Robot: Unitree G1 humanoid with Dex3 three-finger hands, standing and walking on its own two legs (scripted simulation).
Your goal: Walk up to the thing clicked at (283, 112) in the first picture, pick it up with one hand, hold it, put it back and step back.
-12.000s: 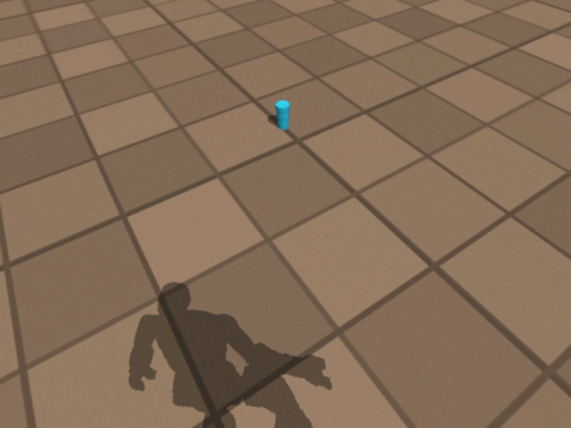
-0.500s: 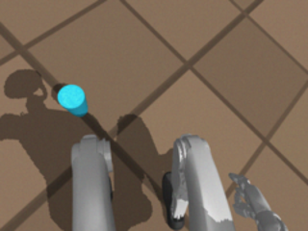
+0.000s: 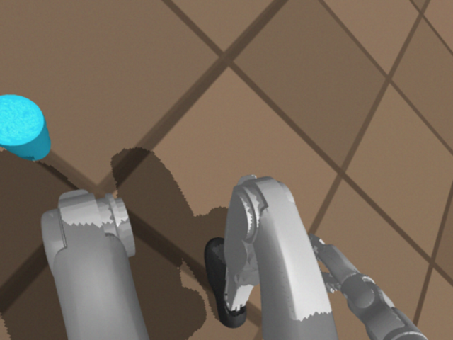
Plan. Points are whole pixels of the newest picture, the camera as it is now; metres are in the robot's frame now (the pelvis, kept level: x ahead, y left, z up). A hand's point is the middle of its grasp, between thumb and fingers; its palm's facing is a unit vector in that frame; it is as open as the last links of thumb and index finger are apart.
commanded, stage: close in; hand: left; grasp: from the side
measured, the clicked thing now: (24, 134) +0.44 +0.29 -0.22
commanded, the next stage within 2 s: rest palm in 0.56 s
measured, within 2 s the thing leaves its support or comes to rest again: leaves its support in 1.98 s
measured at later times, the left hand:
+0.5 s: hand out of the picture +0.39 +0.31 -0.16, palm faces +0.32 -0.95 +0.02, open 17.6 cm
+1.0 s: hand (16, 148) +0.41 +0.29 -0.18, palm faces +0.34 -0.94 +0.00, open 16.6 cm
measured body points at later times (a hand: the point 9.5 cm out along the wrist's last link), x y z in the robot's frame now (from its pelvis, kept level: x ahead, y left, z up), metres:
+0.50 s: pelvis -0.01 +0.00 -0.02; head +0.20 +0.16 +0.34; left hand +0.37 +0.36 -0.16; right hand +0.17 -0.25 -0.06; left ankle +0.08 +0.14 -0.26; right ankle +0.11 -0.12 -0.26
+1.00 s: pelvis -0.01 +0.01 -0.02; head +0.21 +0.18 +0.33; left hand +0.38 +0.34 -0.18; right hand +0.16 -0.24 -0.06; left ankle +0.08 +0.14 -0.26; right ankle +0.11 -0.12 -0.26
